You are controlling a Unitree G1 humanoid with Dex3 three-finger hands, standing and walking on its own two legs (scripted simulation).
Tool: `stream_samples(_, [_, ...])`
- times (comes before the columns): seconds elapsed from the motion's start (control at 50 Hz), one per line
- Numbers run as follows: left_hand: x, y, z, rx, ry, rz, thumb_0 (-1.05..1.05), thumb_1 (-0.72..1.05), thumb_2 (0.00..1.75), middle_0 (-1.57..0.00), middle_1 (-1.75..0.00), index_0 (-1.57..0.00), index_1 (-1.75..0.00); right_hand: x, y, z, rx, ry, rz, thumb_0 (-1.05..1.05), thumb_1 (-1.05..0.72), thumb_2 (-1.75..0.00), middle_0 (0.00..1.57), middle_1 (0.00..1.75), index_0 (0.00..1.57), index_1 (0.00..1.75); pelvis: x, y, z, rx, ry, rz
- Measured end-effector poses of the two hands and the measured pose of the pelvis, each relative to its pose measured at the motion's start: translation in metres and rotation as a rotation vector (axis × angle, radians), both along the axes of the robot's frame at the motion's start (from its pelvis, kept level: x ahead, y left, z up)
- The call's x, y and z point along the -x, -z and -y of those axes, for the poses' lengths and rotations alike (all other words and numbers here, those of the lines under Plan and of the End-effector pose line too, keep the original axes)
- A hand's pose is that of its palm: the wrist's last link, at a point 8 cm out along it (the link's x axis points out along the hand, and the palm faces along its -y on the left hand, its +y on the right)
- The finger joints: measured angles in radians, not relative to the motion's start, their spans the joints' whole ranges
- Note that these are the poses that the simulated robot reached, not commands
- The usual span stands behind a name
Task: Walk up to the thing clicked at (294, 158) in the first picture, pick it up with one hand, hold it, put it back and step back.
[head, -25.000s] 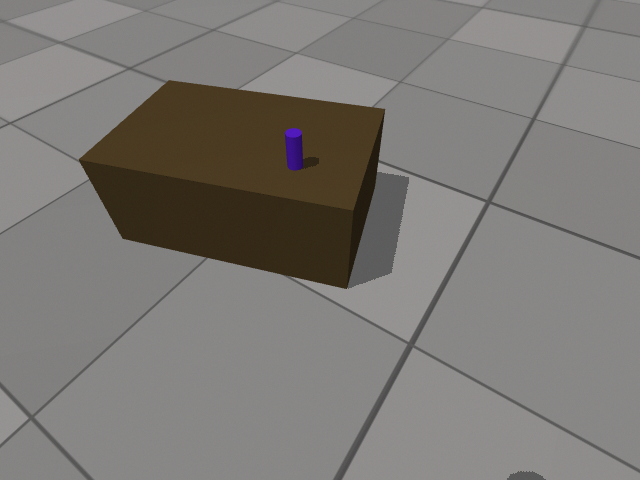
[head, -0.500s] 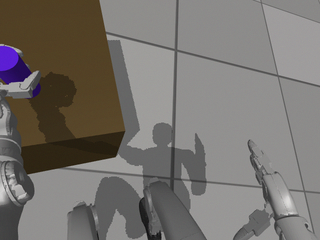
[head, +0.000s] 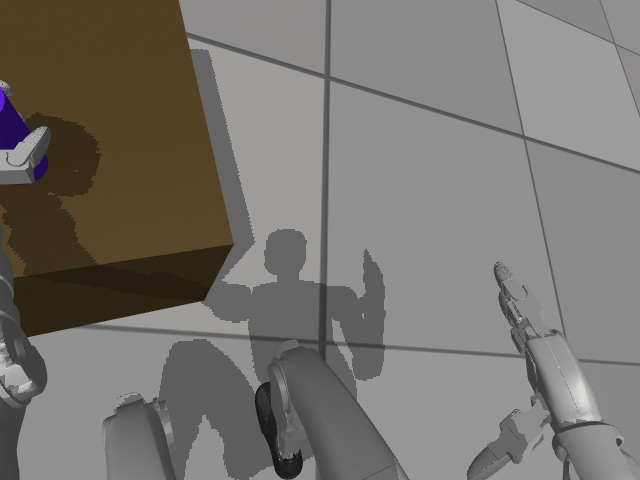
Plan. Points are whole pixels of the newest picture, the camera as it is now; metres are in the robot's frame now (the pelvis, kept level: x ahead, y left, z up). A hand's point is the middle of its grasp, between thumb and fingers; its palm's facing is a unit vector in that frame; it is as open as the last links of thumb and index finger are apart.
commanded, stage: lower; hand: left
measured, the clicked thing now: out of the picture +0.56 +0.20 -0.06
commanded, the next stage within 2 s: loosen in 0.50 s
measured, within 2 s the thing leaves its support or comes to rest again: rests again in 0.40 s
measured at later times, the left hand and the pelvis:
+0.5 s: hand (20, 143) +0.57 +0.19 -0.08, palm faces +0.19 -0.98 -0.05, open 8.0 cm; pelvis +0.00 +0.00 -0.02, yaw +0 degrees
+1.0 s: hand (16, 132) +0.57 +0.19 -0.07, palm faces +0.19 -0.98 -0.03, open 11.4 cm; pelvis -0.01 +0.00 -0.03, yaw -1 degrees
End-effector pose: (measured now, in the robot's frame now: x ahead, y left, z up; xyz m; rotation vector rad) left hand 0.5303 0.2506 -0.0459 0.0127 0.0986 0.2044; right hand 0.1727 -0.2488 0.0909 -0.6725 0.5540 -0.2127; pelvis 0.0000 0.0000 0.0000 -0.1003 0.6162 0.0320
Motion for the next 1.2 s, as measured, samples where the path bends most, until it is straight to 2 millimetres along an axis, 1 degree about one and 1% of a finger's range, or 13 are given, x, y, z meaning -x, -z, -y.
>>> stream_samples(0.14, [-0.004, 0.007, 0.001, -0.022, 0.012, -0.005, -0.03, -0.23, 1.12, -0.77, -1.14, -0.89, -1.21, 0.003, -0.001, 0.000, 0.020, 0.002, 0.001, 0.00, 0.51, -0.06, 0.06, 0.06, 0.07, 0.05, 0.001, 0.006, 0.000, 0.008, 0.000, -0.009])
stream_samples(0.28, [-0.007, 0.012, 0.003, -0.025, 0.009, -0.016, -0.03, -0.24, 1.12, -0.77, -1.14, -0.89, -1.21, 0.006, 0.004, 0.002, 0.016, 0.011, -0.004, 0.00, 0.51, -0.06, 0.06, 0.06, 0.07, 0.05, 0.003, 0.010, -0.001, 0.007, 0.002, -0.015])
stream_samples(0.38, [-0.007, 0.020, 0.007, -0.031, 0.018, -0.026, -0.03, -0.24, 1.13, -0.77, -1.15, -0.89, -1.21, 0.004, 0.004, 0.000, 0.016, -0.008, 0.007, 0.00, 0.52, -0.06, 0.06, 0.06, 0.07, 0.05, 0.004, 0.014, 0.000, 0.004, 0.005, -0.019])
stream_samples(0.48, [-0.005, 0.030, 0.009, -0.021, 0.017, -0.031, -0.03, -0.24, 1.13, -0.77, -1.15, -0.89, -1.21, 0.002, 0.000, -0.002, 0.034, -0.023, 0.012, 0.00, 0.52, -0.06, 0.06, 0.06, 0.07, 0.05, 0.004, 0.017, 0.001, 0.001, 0.005, -0.023])
stream_samples(0.58, [-0.007, 0.031, 0.009, -0.021, 0.015, -0.007, -0.04, -0.24, 1.13, -0.78, -1.14, -0.90, -1.20, 0.003, -0.003, -0.002, 0.055, -0.025, 0.012, 0.00, 0.52, -0.06, 0.06, 0.06, 0.07, 0.05, 0.004, 0.020, 0.002, 0.003, 0.003, -0.026])
stream_samples(0.7, [-0.008, 0.031, 0.009, -0.035, 0.029, -0.006, -0.04, -0.24, 1.11, -0.79, -1.12, -0.91, -1.18, 0.005, -0.002, -0.004, 0.053, -0.019, 0.011, 0.00, 0.52, -0.05, 0.06, 0.06, 0.07, 0.05, 0.005, 0.022, 0.000, 0.010, 0.002, -0.028])
stream_samples(0.78, [-0.008, 0.030, 0.008, -0.013, 0.008, -0.004, -0.04, -0.23, 1.01, -0.84, -1.06, -0.94, -1.11, 0.005, -0.001, -0.006, 0.045, -0.025, 0.015, 0.00, 0.51, -0.05, 0.06, 0.06, 0.07, 0.05, 0.006, 0.023, -0.001, 0.010, 0.003, -0.026])
stream_samples(0.84, [-0.009, 0.027, 0.007, -0.005, -0.002, 0.015, -0.03, -0.25, 0.87, -0.88, -1.00, -0.96, -1.03, 0.006, -0.001, -0.006, 0.043, -0.028, 0.018, 0.00, 0.51, -0.05, 0.07, 0.06, 0.07, 0.05, 0.007, 0.024, -0.001, 0.008, 0.004, -0.023])
stream_samples(0.88, [-0.010, 0.025, 0.007, -0.008, 0.002, 0.024, -0.02, -0.28, 0.77, -0.87, -0.95, -0.94, -0.96, 0.007, -0.001, -0.007, 0.045, -0.031, 0.022, 0.00, 0.51, -0.05, 0.07, 0.06, 0.07, 0.05, 0.007, 0.025, -0.001, 0.007, 0.004, -0.022])
stream_samples(0.96, [-0.012, 0.022, 0.008, -0.016, 0.010, 0.023, -0.01, -0.38, 0.59, -0.81, -0.81, -0.85, -0.81, 0.009, -0.003, -0.007, 0.050, -0.031, 0.028, 0.00, 0.51, -0.05, 0.07, 0.06, 0.07, 0.05, 0.008, 0.025, -0.001, 0.008, 0.004, -0.021])
stream_samples(1.02, [-0.013, 0.023, 0.009, -0.012, 0.010, 0.019, -0.01, -0.44, 0.49, -0.74, -0.72, -0.78, -0.72, 0.011, -0.004, -0.006, 0.053, -0.025, 0.025, 0.00, 0.51, -0.05, 0.07, 0.06, 0.07, 0.05, 0.009, 0.026, -0.002, 0.009, 0.003, -0.022])
stream_samples(1.2, [-0.012, 0.029, 0.010, -0.007, 0.005, 0.012, -0.01, -0.55, 0.31, -0.56, -0.52, -0.58, -0.52, 0.012, -0.001, -0.007, 0.055, -0.029, 0.008, 0.00, 0.51, -0.05, 0.07, 0.06, 0.07, 0.05, 0.011, 0.027, -0.002, 0.006, 0.006, -0.027])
